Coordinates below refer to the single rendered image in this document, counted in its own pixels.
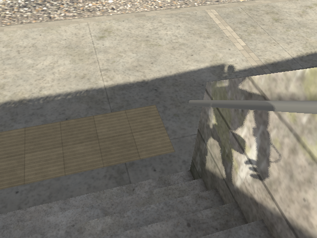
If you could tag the stairs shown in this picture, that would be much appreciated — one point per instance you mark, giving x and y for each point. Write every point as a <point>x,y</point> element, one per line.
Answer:
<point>172,206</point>

